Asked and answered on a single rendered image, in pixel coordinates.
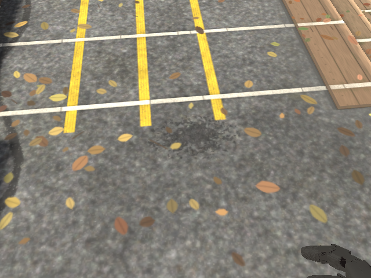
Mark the stairs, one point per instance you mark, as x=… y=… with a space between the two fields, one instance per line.
x=357 y=16

